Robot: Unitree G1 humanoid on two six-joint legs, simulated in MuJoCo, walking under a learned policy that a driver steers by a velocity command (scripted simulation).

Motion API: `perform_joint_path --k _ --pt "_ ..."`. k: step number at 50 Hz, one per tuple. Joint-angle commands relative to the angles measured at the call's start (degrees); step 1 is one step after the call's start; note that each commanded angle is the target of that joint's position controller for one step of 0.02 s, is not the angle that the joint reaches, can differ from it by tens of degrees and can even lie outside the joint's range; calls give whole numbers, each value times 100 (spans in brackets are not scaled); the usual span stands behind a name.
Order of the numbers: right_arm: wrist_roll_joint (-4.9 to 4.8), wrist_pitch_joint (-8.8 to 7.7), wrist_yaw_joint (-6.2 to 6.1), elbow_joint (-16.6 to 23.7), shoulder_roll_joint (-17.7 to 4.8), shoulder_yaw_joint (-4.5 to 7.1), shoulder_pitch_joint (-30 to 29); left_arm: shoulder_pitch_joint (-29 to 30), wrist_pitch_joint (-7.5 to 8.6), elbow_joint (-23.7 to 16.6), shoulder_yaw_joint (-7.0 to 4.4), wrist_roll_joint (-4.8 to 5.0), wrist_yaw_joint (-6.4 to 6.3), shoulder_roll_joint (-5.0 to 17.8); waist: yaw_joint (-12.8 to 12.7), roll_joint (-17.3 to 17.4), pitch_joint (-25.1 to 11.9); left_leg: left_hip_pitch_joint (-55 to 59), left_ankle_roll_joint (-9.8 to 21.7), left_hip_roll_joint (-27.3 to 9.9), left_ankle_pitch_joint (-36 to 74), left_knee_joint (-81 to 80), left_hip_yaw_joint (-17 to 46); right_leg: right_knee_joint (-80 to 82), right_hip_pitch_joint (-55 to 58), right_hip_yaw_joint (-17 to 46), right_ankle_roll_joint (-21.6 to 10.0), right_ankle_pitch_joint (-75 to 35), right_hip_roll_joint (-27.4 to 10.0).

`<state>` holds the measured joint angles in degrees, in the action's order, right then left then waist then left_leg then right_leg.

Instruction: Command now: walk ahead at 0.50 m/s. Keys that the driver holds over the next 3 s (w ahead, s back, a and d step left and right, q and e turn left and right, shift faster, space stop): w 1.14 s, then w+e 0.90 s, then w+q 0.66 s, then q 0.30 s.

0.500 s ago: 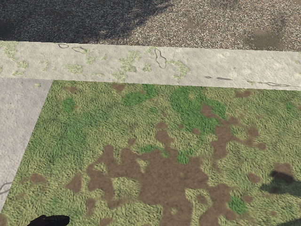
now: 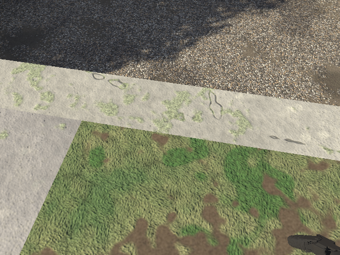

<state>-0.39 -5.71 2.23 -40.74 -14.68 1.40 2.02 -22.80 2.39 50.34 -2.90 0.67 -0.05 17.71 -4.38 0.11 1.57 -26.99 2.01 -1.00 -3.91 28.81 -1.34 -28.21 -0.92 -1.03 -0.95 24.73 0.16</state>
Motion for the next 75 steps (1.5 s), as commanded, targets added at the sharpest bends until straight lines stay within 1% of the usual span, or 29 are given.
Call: perform_joint_path --k 1,2,3,5,9,14,19,23,24,25,26,27,28,29,31,36,41,47,50,51,52,53,54,55,57,58,64,69,75 --pt "15 28 -87 -258 -1478 511 2451 -310 263 -498 84 -20 7 162 1075 1389 -2455 5200 1670 -2209 -1011 -889 4204 -4218 -3758 542 -53 758 307" --pt "-17 41 -90 -219 -1134 384 2123 132 351 -621 -60 137 49 712 1100 965 -1662 4621 1414 -2029 -1379 -1066 3607 -4642 -4306 830 -136 600 -58" --pt "-11 59 -101 -142 -987 332 1710 530 388 -746 -64 189 64 738 947 671 -1038 3816 1246 -1808 -1128 -1185 2822 -4505 -4348 610 -181 101 -365" --pt "61 25 -73 -88 -689 239 1152 705 333 -759 -100 29 47 646 590 415 -386 2517 1112 -1372 -378 -1618 1970 -3800 -3880 536 -113 -638 -745" --pt "40 -83 -73 -233 -828 290 1065 600 132 -732 -39 -27 21 326 316 426 -137 1725 1246 -1153 545 -2120 1202 -3200 -3547 426 158 -1237 -843" --pt "1 -22 -184 -470 -1002 322 1418 1633 204 -1009 42 -42 70 132 632 317 117 1787 1011 -863 691 -2253 512 -1241 -3482 231 220 -2779 -686" --pt "-83 97 -223 -781 -1158 371 1921 2382 271 -1280 44 26 202 204 853 315 276 2585 916 -1232 474 -2010 598 -332 -3526 261 41 -2878 -519" --pt "-90 229 -274 -860 -1272 427 1813 1995 308 -1234 -56 4 266 453 483 442 -22 3120 697 -1371 1841 -1196 602 -46 -2789 79 -279 -2070 -273" --pt "-73 270 -280 -851 -1226 405 1729 1306 307 -1024 -168 -9 236 627 108 376 -446 2980 568 -1119 2621 -337 393 77 -1816 -112 -424 -2086 -82" --pt "7 283 -295 -779 -1003 305 1800 354 291 -777 -299 -30 181 935 -252 129 -1200 2241 381 -808 2133 1002 161 -150 -256 221 -657 -2248 -430" --pt "39 183 -246 -624 -386 107 2481 -230 254 -682 -444 -126 148 1553 -83 -1196 -2072 -90 -57 77 -116 3291 -115 47 2036 2710 -1554 -1433 -1880" --pt "4 54 -217 -724 -508 112 2373 -369 229 -637 -337 -27 169 1152 -194 -1516 -2396 -1015 -101 415 -2912 4224 637 998 2333 4307 -1796 -653 -2215" --pt "-170 -34 -168 -599 -1008 253 1916 42 237 -688 -229 -6 167 881 -171 -1055 -1507 -1595 0 56 -2701 4638 821 1137 1683 3664 -1520 -221 -2090" --pt "-210 -71 -168 -490 -1019 247 1511 447 236 -771 -185 -22 156 737 -34 -667 -924 -1622 67 -259 -2179 4469 632 1236 879 2925 -1344 -453 -1880" --pt "-63 -3 -216 -479 -912 284 1360 984 284 -818 -92 -111 180 427 322 -484 -330 -1105 26 -661 -1405 3759 574 1605 -402 1979 -1179 -1372 -1452" --pt "27 200 -269 -429 -607 239 1217 887 399 -593 -149 -85 142 576 487 -364 -97 -1045 -253 -771 -503 2827 495 2118 -891 1115 -1327 -2545 -1259" --pt "15 103 -185 -180 -402 165 279 505 317 -351 -169 -26 30 706 172 -313 112 -962 -299 -569 921 1015 274 2208 -682 505 -1078 -2637 -1009" --pt "-55 15 -2 163 -457 139 -535 -5 148 23 -215 40 -17 806 -30 -309 316 -1122 -87 -368 629 90 254 1805 369 591 -1023 -2892 -1440" --pt "-44 -1 31 35 -712 258 52 185 56 42 -252 36 -31 859 356 -478 -43 -194 158 -101 54 -29 54 1065 633 509 -857 -4465 -1430" --pt "-12 20 13 -196 -860 363 757 328 30 18 -221 42 -40 805 735 -452 -489 784 300 112 109 -154 -160 277 479 316 -742 -5287 -1204" --pt "38 38 -42 -438 -1180 502 1690 348 25 -60 -154 11 -64 677 1103 -229 -1106 2270 541 -200 470 -5 136 -990 -288 102 -533 -4783 -864" --pt "129 74 -89 -502 -1748 627 2333 -339 119 -143 9 -70 -35 170 990 905 -2036 4592 1408 -1703 401 106 2341 -3342 -2490 -125 -109 -2469 -82" --pt "-7 111 -62 -582 -1437 539 2506 -469 245 -20 57 -5 7 78 1022 1475 -2624 5109 1865 -2212 -398 -820 4114 -4490 -3563 572 0 921 458" --pt "-79 114 -51 -562 -1099 420 2177 -59 327 -121 -109 166 29 640 1035 1010 -1745 4397 1560 -1989 -1118 -1002 3509 -4922 -4110 841 -108 847 58" --pt "-22 135 -40 -426 -621 267 1322 665 341 -348 -142 190 -25 622 737 251 -534 2703 1216 -1509 -1097 -1358 2264 -4387 -4119 510 -189 -47 -507" --pt "45 98 -50 -382 -488 235 1085 570 290 -312 -193 140 -48 566 542 442 -379 2181 1088 -1343 -952 -1556 1860 -3986 -3773 615 -202 -461 -714" --pt "240 10 -233 -686 -633 339 1380 546 -32 -263 -170 12 -171 72 378 384 -32 1636 1122 -1265 1029 -1834 528 -3013 -3777 847 73 -1761 -657" --pt "130 6 -389 -846 -684 373 1525 1288 -28 -479 -68 -64 -46 -182 601 307 149 1701 809 -1216 1333 -1680 -268 -1582 -3465 392 -42 -3105 -542" --pt "-95 335 -402 -1026 -866 469 1827 1677 -253 -939 -47 -13 99 -185 676 346 400 2606 770 -1665 2414 -749 -426 -1224 -3634 -94 -461 -1604 -356"
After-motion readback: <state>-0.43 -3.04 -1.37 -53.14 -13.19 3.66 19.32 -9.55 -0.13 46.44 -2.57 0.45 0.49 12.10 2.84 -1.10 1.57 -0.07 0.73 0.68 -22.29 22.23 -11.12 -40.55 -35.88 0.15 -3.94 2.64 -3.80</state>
